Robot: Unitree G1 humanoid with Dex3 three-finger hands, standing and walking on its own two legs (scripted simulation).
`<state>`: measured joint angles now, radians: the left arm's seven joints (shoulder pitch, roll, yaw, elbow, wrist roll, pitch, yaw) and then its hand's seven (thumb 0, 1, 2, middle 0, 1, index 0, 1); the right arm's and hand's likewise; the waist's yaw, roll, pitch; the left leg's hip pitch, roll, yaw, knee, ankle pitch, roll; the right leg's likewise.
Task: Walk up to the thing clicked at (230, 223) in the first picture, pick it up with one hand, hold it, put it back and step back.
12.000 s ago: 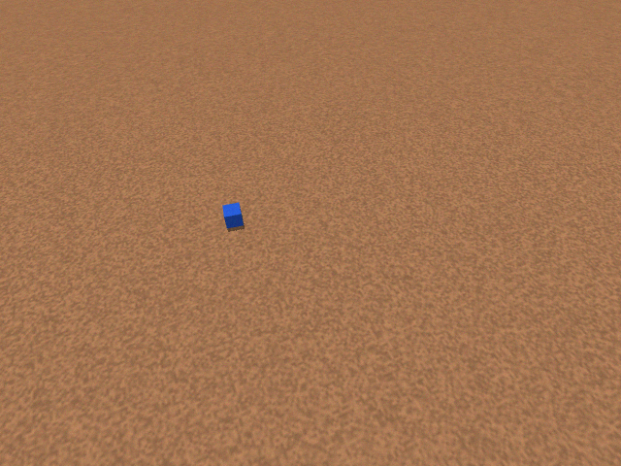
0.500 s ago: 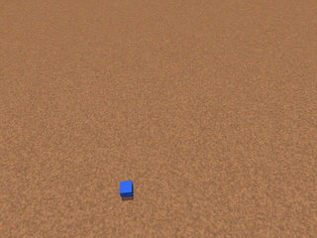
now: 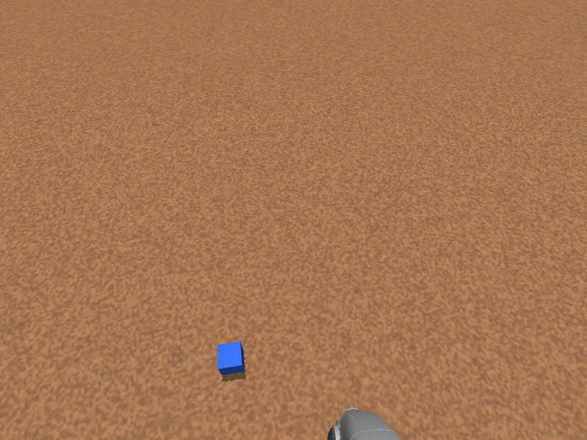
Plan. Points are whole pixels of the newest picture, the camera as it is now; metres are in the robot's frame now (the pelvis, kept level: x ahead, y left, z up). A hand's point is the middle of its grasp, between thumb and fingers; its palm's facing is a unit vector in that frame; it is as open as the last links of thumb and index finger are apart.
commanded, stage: walk up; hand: left
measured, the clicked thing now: (231, 358) +0.43 +0.21 -0.73
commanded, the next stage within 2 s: stand in 1.88 s
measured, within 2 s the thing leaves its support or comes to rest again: neither
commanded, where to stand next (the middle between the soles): +0.04 -0.03 m, yaw -1 degrees
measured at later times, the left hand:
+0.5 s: hand out of the picture +0.15 +0.26 -0.16, palm faces -0.02 -0.95 -0.31, open 7.4 cm
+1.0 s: hand out of the picture +0.11 +0.23 -0.14, palm faces -0.02 -0.93 -0.36, open 7.4 cm
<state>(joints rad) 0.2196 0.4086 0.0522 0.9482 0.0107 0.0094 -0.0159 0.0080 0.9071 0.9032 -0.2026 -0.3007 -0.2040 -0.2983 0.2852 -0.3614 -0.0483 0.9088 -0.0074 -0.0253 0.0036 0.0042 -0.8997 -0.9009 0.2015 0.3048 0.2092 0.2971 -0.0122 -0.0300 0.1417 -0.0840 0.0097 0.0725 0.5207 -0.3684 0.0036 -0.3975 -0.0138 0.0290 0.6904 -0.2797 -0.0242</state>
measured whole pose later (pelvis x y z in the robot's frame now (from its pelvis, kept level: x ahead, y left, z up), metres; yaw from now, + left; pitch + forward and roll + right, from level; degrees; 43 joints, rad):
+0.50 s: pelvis +0.01 +0.00 +0.00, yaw +1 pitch -2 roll -1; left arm 0.08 0.39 0.06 0.88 0.00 0.08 -0.01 0.01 0.91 0.90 -0.21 -0.30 -0.21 -0.30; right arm 0.24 -0.37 -0.04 0.92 -0.03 0.00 -0.02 0.00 -0.90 -0.90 0.20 0.30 0.21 0.30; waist -0.03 -0.06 0.14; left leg -0.27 0.01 -0.01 0.65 -0.35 0.02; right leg -0.47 0.07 0.10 0.99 -0.49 -0.02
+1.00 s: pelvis +0.01 -0.02 +0.00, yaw -2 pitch -3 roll +0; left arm 0.13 0.35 0.02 1.01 0.00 -0.01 0.00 0.01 0.90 0.90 -0.21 -0.30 -0.21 -0.30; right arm 0.15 -0.35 0.00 1.00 0.00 -0.01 0.01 0.00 -0.90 -0.90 0.20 0.30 0.21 0.30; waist 0.00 0.01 0.06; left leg -0.19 0.02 -0.01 0.52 -0.29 -0.02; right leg -0.16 -0.01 0.04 0.53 -0.33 0.01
